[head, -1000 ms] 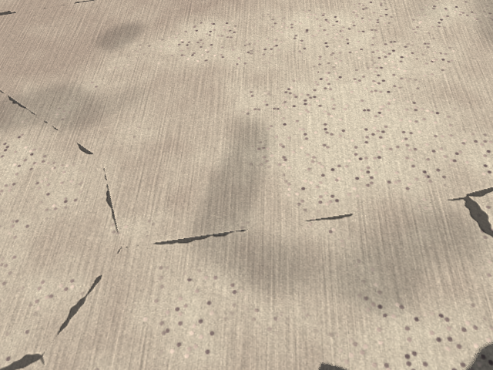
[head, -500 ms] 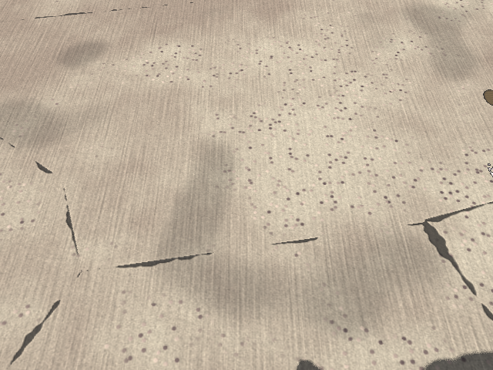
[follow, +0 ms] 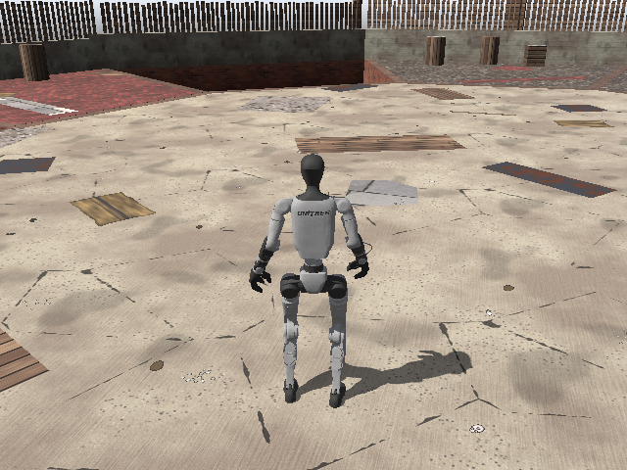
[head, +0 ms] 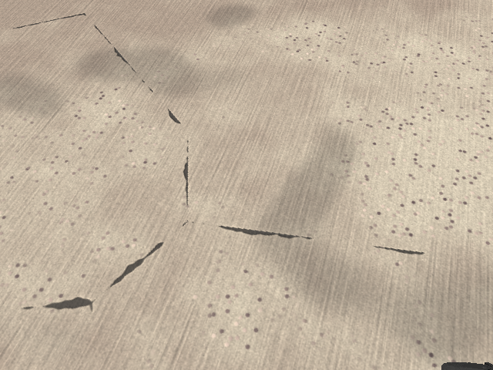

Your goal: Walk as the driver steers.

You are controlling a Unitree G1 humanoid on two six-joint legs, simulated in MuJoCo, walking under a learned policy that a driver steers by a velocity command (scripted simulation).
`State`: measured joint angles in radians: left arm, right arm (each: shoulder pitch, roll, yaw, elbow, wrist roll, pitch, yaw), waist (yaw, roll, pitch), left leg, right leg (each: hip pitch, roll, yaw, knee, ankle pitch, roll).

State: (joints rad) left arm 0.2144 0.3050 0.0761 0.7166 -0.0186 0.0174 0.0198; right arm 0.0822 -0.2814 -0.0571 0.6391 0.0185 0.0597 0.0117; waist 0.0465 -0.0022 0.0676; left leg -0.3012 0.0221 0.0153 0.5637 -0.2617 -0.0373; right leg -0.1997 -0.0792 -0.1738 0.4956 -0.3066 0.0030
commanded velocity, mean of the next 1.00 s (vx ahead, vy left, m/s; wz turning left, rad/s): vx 0.38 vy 0.00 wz -0.22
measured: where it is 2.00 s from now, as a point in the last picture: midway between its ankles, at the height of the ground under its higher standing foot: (325, 203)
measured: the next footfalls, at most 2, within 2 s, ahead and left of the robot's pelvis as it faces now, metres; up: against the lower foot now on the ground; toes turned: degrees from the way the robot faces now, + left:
left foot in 0.02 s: +0.04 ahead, +0.13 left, +0.00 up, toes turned +1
right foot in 0.56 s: +0.26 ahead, -0.19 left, +0.00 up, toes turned -17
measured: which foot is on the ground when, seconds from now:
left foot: up 0.00-0.00, down 0.02-0.58, up 0.60-1.00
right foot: down 0.00-0.02, up 0.04-0.54, down 0.56-1.00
